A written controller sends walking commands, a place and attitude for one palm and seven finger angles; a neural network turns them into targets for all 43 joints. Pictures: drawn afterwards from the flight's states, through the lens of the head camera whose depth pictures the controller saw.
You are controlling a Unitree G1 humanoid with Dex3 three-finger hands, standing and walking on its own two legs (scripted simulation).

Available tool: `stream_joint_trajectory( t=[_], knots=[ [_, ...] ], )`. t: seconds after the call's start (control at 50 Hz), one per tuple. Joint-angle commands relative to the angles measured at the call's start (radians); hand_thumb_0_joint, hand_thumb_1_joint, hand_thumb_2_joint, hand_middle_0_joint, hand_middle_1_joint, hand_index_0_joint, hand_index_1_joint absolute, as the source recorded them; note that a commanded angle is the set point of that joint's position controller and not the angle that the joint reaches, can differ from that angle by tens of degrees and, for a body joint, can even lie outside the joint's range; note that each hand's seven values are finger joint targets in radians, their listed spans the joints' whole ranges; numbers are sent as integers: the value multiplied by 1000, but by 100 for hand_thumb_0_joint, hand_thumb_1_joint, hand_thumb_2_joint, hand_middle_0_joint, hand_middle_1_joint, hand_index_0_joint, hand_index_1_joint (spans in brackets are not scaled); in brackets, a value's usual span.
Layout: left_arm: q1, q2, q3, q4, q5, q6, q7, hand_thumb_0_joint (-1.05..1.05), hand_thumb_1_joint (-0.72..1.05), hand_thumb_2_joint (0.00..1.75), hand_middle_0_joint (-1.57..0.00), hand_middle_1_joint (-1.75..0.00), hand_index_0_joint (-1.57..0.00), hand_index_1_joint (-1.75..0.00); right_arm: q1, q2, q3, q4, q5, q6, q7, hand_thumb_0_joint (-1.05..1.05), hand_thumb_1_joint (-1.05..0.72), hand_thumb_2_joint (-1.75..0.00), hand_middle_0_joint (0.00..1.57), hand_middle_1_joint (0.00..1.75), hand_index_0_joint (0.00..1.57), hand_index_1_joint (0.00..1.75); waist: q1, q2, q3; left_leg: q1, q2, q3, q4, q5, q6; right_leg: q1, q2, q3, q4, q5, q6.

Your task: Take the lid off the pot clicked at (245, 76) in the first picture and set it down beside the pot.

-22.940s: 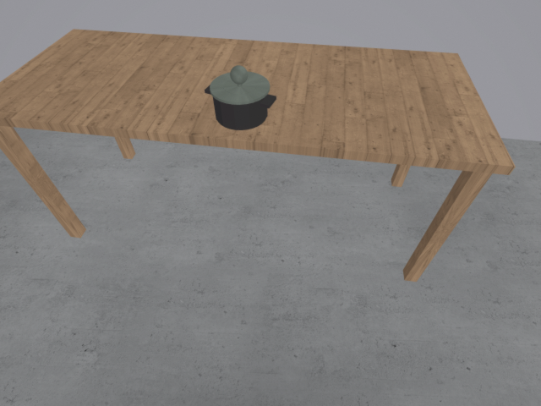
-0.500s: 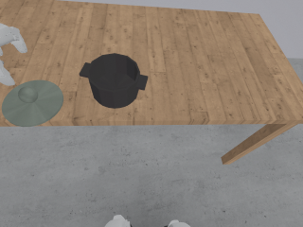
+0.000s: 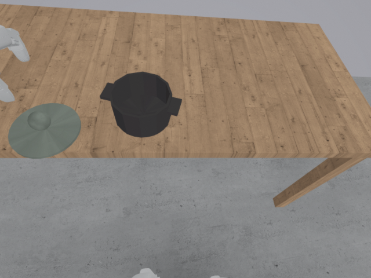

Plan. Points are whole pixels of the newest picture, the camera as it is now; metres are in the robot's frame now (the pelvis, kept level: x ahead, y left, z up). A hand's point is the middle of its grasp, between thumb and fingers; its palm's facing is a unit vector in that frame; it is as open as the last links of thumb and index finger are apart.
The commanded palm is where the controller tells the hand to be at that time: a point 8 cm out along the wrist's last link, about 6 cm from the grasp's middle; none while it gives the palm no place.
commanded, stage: draw the hand back to the body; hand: left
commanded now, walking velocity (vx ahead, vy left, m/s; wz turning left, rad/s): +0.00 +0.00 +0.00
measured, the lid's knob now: (39, 120) +0.50 +0.33 -0.02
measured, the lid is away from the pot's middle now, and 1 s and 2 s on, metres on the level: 0.25 0.25 0.25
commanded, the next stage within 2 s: none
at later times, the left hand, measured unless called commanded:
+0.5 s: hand (4, 92) +0.43 +0.30 +0.15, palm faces -0.11 -0.52 -0.84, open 11.0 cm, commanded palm +0.41 +0.32 +0.21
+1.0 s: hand (7, 92) +0.39 +0.25 +0.20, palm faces +0.46 -0.85 -0.24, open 9.6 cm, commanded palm +0.32 +0.28 +0.21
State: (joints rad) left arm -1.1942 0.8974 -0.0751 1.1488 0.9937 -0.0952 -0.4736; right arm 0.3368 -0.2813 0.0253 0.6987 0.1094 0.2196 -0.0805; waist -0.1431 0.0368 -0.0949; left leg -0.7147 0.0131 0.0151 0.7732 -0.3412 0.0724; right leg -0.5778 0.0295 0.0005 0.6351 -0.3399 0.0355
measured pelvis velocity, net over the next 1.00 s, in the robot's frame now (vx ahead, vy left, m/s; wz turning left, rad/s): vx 0.02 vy -0.04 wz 0.00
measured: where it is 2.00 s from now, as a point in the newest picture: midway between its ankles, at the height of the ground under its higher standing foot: outside the picture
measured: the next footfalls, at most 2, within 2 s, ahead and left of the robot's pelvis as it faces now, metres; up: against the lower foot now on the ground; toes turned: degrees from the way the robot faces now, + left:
none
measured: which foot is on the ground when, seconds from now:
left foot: down 0.00-1.00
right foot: down 0.00-1.00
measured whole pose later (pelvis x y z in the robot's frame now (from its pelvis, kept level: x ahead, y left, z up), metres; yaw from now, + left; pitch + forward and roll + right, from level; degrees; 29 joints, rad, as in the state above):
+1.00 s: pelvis +0.02 -0.04 +0.03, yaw +0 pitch +1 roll -1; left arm -0.34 0.46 0.36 0.36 -0.06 -0.02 0.09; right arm 0.24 -0.28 0.02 0.68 0.05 -0.02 -0.05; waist 0.00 0.03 -0.01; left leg -0.21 0.02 0.04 0.43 -0.24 0.01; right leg -0.11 0.03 0.03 0.36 -0.26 -0.01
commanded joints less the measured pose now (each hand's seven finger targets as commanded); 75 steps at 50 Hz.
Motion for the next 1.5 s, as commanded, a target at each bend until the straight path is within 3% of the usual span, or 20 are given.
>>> stream_joint_trajectory(
  t=[0.0,0.06,0.16,0.2,0.26,0.34,0.4,0.42,0.44,0.48,0.52,0.58,0.6,0.66,0.86,0.92,1.06,1.12,1.2,1.48],
  knots=[
    [-405,234,69,-205,-13,-3,33,0,4,53,-31,-93,-31,-93,103,-190,-68,-56,-9,-3,-6,0,-90,-90,20,30,20,30,2,127,-402,545,-9,-52,-52,513,-9,-71,69,-69,-65,236,-60],
    [-390,320,145,-322,-16,-18,41,0,4,53,-31,-93,-31,-93,77,-187,-69,-81,-14,10,0,0,-90,-90,20,30,20,30,30,170,-488,589,-11,-53,-51,589,-11,-11,65,-59,-58,279,-61],
    [-325,289,151,-410,-34,-21,44,0,4,53,-31,-93,-31,-93,28,-174,-73,-114,-16,25,12,0,-90,-90,20,30,20,30,38,189,-462,622,-11,-63,-68,608,-14,-9,60,-65,-73,259,-65],
    [-231,268,153,-343,-50,-16,40,0,4,53,-31,-93,-31,-93,21,-174,-71,-120,-11,31,16,0,-90,-90,20,30,20,30,34,117,-379,564,-17,-59,-80,533,-7,-7,61,-70,-83,238,-65],
    [-228,292,181,-475,-57,-21,46,0,4,53,-31,-93,-31,-93,-16,-168,-73,-143,-17,40,23,0,-90,-90,20,30,20,30,51,151,-443,612,-18,-65,-86,588,-6,34,54,-65,-80,263,-67],
    [-123,242,172,-471,-84,-21,47,0,4,53,-31,-93,-31,-93,-51,-163,-69,-158,-12,44,29,0,-90,-90,20,30,20,30,53,105,-382,592,-24,-63,-107,548,-1,46,51,-72,-97,248,-70],
    [-105,225,162,-490,-94,-6,53,0,4,53,-31,-93,-31,-93,-79,-159,-69,-167,-12,47,31,0,-90,-90,20,30,20,30,53,85,-324,549,-28,-60,-137,413,1,57,45,-69,-116,194,-70],
    [-169,-54,275,-495,-680,-32,207,0,4,53,-31,-93,-31,-93,29,-101,-53,-243,-12,-25,17,0,-90,-90,20,30,20,30,29,113,-235,703,48,-106,-222,232,-35,-4,27,-86,-146,104,-103],
    [-122,-58,251,-555,-752,-52,286,0,4,53,-31,-93,-31,-93,-24,-124,-28,-228,-14,-67,2,0,-90,-90,20,30,20,30,53,99,-247,765,70,-169,-274,184,-38,16,28,-66,-167,66,-106],
    [-108,-17,349,-568,-876,-52,403,0,4,53,-31,-93,-31,-93,-41,-140,-23,-205,-29,-117,-21,0,-90,-90,20,30,20,30,66,50,-282,743,59,-146,-278,172,-29,89,20,-33,-190,102,-95],
    [-72,5,415,-594,-924,-49,471,0,4,53,-31,-93,-31,-93,-39,-150,-26,-180,-41,-153,-21,0,-90,-90,20,30,20,30,80,46,-306,732,48,-110,-276,268,-42,173,15,-27,-202,184,-92],
    [46,-96,401,-645,-988,-39,513,0,11,56,-30,-88,-30,-88,-62,-143,-27,-162,-49,-196,-5,0,-90,-90,20,30,20,30,96,118,-269,737,44,-76,-294,359,-56,233,15,-27,-224,238,-88],
    [60,-105,405,-717,-1000,-40,522,0,13,57,-30,-87,-30,-87,-78,-139,-25,-170,-51,-212,3,0,-90,-90,20,30,20,30,104,188,-270,757,44,-77,-301,400,-63,248,14,-25,-230,249,-88],
    [203,-49,497,-728,-1014,-26,553,0,19,60,-29,-82,-29,-82,-85,-145,-28,-157,-62,-234,12,0,-90,-90,20,30,20,30,121,86,-234,710,39,-51,-312,474,-59,341,16,-28,-245,339,-83],
    [412,-140,490,-1015,-1048,-2,567,0,41,69,-26,-66,-26,-66,-156,-133,-44,-162,-60,-291,27,0,-90,-90,20,30,20,30,138,93,-230,756,23,2,-330,623,-45,450,9,-13,-275,494,-64],
    [530,-146,517,-1020,-1055,13,570,0,47,72,-26,-62,-26,-62,-175,-131,-48,-156,-62,-290,25,0,-90,-90,20,30,20,30,149,9,-196,720,13,23,-340,576,-35,479,9,-10,-280,530,-56],
    [604,-173,515,-1153,-1065,6,574,0,62,78,-24,-51,-24,-51,-245,-110,-38,-159,-65,-305,14,0,-90,-90,20,30,20,30,158,45,-158,716,-11,42,-364,454,-29,491,1,0,-303,505,-50],
    [694,-218,498,-1087,-1078,24,569,0,69,81,-23,-46,-23,-46,-254,-106,-35,-152,-64,-299,9,0,-90,-90,20,30,20,30,161,-58,-86,671,-16,51,-378,379,-26,479,-1,2,-318,481,-37],
    [700,-207,516,-1245,-1081,0,570,0,77,84,-22,-39,-22,-39,-293,-89,-29,-167,-69,-316,5,0,-90,-90,20,30,20,30,173,24,-138,718,-24,51,-378,395,-26,516,-11,12,-322,506,-37],
    [995,-297,505,-1384,-1098,-15,563,0,90,90,-20,-30,-20,-30,-330,-65,-30,-171,-83,-340,0,0,-90,-90,20,30,20,30,188,-16,-32,736,-22,47,-407,348,-25,490,-9,8,-371,410,-35]
  ],
)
